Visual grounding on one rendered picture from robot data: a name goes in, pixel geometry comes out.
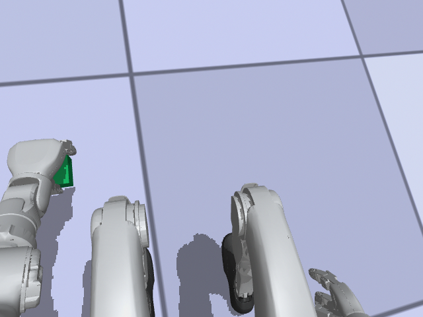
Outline left robot arm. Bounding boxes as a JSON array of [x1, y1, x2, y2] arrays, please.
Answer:
[[0, 173, 52, 317]]

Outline right robot hand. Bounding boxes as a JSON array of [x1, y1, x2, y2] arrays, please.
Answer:
[[309, 268, 365, 317]]

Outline right robot foot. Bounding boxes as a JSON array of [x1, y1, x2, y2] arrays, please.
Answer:
[[221, 233, 254, 314]]

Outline small box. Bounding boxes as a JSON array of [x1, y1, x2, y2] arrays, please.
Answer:
[[53, 155, 73, 188]]

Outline left robot hand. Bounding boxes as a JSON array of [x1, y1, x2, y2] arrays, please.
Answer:
[[7, 139, 77, 195]]

